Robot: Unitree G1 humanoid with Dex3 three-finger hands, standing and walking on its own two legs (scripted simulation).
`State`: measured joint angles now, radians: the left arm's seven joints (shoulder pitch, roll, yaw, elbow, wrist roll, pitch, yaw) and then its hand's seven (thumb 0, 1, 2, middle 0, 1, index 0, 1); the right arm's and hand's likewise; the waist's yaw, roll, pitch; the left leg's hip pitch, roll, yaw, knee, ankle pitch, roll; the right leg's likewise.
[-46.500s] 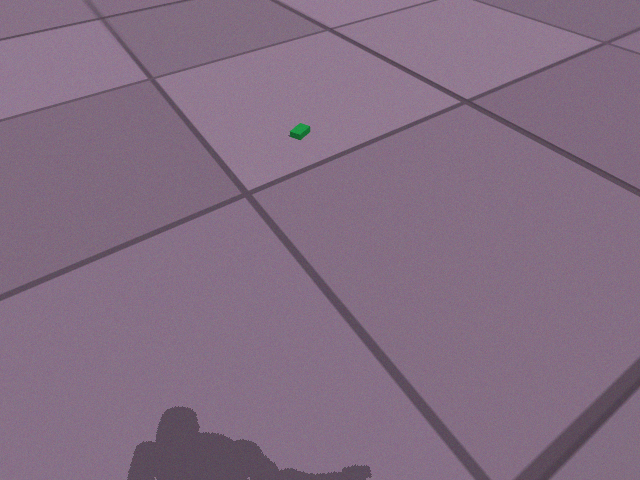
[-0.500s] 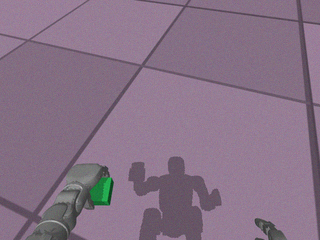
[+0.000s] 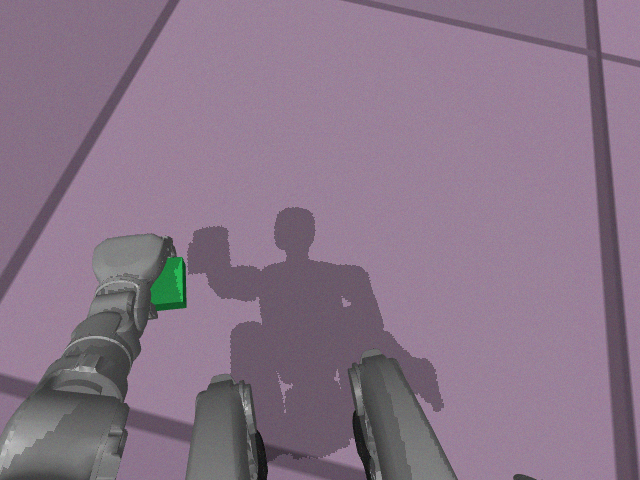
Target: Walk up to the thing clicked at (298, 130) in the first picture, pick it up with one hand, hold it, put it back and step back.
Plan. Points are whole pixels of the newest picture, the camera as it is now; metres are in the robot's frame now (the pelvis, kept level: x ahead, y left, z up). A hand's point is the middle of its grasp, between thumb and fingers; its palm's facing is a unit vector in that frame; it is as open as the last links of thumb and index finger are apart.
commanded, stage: crouch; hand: left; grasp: from above
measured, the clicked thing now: (148, 285) +0.43 +0.21 -0.16
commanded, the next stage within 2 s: lower in 1.30 s
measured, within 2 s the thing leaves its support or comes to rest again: neither
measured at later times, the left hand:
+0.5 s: hand (176, 295) +0.46 +0.20 -0.30, palm faces -0.45 -0.01 -0.89, open 9.6 cm
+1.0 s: hand (188, 297) +0.47 +0.20 -0.37, palm faces -0.47 -0.01 -0.88, open 9.6 cm
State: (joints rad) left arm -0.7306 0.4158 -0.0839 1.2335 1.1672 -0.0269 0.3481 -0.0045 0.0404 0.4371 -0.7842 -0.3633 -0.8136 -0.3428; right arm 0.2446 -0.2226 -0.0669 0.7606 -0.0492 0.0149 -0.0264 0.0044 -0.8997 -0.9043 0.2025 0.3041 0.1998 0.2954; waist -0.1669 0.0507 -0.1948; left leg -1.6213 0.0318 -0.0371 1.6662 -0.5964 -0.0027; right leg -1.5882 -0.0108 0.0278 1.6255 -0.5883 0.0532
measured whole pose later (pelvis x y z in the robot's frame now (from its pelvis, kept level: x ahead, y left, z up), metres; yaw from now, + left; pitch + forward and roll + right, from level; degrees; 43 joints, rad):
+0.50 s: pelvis -0.01 -0.01 -0.14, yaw -1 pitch +38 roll -5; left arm -0.92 0.54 0.00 1.35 1.21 -0.07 0.38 0.00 0.06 0.43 -0.76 -0.38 -0.79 -0.36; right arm 0.14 -0.24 -0.02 0.73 -0.11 -0.05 0.06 0.00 -0.90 -0.90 0.20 0.30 0.20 0.30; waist -0.22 0.02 -0.14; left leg -2.11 0.01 -0.11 2.12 -0.67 -0.03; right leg -2.06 0.00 0.00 2.08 -0.68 0.05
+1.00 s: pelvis -0.02 -0.01 -0.20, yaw -3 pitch +35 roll -6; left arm -1.02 0.64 0.03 1.50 1.25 -0.14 0.39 -0.01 0.09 0.41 -0.73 -0.40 -0.76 -0.38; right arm 0.18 -0.25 0.04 0.76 -0.14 -0.04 0.10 0.00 -0.90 -0.90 0.20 0.30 0.20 0.30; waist -0.27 0.00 -0.07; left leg -2.27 0.01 -0.14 2.33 -0.68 -0.04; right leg -2.22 0.03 -0.01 2.27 -0.67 0.06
